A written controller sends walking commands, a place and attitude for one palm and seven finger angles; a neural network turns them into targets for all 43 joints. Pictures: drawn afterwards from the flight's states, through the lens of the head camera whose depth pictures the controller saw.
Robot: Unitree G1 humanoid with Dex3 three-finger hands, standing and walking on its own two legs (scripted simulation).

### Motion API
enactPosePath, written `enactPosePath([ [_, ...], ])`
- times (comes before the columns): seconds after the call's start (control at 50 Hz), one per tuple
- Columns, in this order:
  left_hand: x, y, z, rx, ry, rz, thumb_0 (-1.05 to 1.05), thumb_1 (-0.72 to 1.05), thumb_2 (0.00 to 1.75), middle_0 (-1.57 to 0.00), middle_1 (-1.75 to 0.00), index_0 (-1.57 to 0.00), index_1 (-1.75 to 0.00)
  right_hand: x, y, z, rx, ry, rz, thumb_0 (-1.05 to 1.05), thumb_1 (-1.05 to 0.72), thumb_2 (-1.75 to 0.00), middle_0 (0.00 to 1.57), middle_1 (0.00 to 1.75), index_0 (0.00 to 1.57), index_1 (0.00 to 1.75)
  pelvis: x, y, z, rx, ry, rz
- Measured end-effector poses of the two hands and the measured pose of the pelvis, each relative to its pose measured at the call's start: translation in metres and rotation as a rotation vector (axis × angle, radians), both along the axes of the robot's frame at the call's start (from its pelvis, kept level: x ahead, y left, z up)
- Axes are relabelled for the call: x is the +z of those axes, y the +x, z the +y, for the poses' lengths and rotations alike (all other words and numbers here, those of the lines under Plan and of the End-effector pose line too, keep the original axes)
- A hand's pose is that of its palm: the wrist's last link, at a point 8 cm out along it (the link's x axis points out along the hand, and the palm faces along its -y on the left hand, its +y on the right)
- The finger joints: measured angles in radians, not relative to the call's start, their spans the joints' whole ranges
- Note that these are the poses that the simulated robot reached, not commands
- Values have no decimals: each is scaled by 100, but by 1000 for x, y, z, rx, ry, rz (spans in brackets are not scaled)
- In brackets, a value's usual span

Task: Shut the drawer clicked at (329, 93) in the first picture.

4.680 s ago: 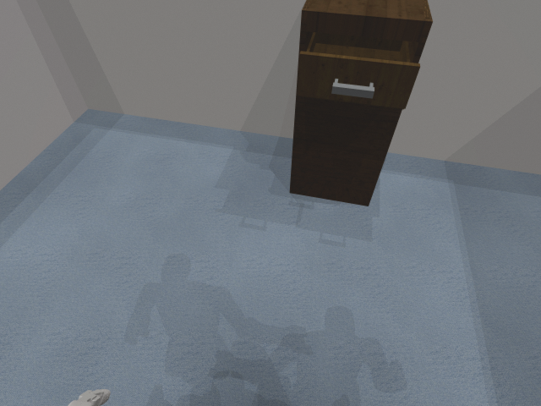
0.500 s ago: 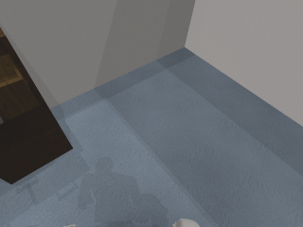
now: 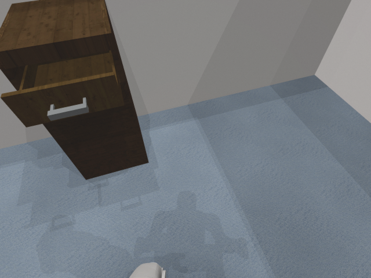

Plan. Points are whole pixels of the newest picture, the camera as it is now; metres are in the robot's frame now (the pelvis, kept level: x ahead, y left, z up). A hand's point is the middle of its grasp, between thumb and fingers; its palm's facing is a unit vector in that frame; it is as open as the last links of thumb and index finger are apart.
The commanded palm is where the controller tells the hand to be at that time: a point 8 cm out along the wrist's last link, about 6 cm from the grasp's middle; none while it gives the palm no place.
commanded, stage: turn to face it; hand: left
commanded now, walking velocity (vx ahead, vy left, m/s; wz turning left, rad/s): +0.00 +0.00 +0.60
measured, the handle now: (68, 107) +0.62 +0.44 -0.05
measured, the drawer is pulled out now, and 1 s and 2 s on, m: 0.16 0.16 0.16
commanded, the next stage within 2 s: take the last steps up to it in 0.60 s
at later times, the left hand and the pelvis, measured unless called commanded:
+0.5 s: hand out of the picture +0.02 +0.27 -0.16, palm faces +0.27 -0.93 -0.25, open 7.4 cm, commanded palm none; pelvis -0.01 +0.04 +0.00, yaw +13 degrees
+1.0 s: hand out of the picture -0.09 +0.20 -0.16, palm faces +0.43 -0.88 -0.21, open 7.3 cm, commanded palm none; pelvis -0.02 +0.03 +0.00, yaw +22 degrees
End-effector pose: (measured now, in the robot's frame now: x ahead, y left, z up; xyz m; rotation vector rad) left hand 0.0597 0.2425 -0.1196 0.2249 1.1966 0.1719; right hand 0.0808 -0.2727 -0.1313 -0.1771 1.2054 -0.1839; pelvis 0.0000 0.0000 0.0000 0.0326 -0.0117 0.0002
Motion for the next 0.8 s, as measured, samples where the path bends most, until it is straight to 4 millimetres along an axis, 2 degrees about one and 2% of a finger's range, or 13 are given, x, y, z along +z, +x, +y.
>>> enactPosePath([
  [0.1,-14,-44,17,98,-26,60,1,90,90,-21,-30,-20,-30,2,35,30,117,-4,-11,1,-91,-89,20,30,19,29,-4,-4,13,67,-9,10],
  [0.18,-35,-80,43,189,-45,113,1,90,90,-21,-30,-20,-30,3,64,63,212,-26,-75,1,-91,-89,20,30,19,29,-17,-6,33,120,-31,17],
  [0.22,-40,-93,55,219,-41,148,1,90,90,-21,-30,-20,-30,7,72,78,240,-28,-103,1,-91,-89,20,30,20,29,-17,-9,38,129,-28,11],
  [0.28,-35,-99,68,251,-34,161,1,90,90,-21,-30,-20,-30,15,70,93,259,-32,-113,1,-91,-89,20,30,20,30,-10,-10,44,155,-48,7],
  [0.36,-24,-90,77,270,-30,103,1,90,90,-20,-30,-20,-30,19,60,103,277,-26,-80,1,-91,-89,20,30,20,30,-2,-12,48,190,-57,3],
  [0.48,-12,-68,72,269,-15,23,1,90,90,-20,-30,-19,-30,10,39,101,266,0,-26,1,-91,-89,21,30,20,30,1,-13,44,228,-49,-2],
  [0.62,-4,-47,43,259,14,-63,1,90,90,-20,-30,-20,-30,-19,13,75,243,45,53,1,-91,-89,21,30,20,30,-8,-11,22,266,-13,1],
  [0.7,2,-55,22,273,15,-82,1,90,90,-20,-30,-20,-30,-26,4,62,248,54,104,1,-91,-89,20,30,20,30,-7,-15,13,306,-15,-13],
  [0.8,4,-83,5,329,-8,-53,1,90,90,-21,-30,-20,-30,-22,0,55,282,49,135,1,-91,-89,20,30,20,29,0,-18,8,341,-12,-22],
])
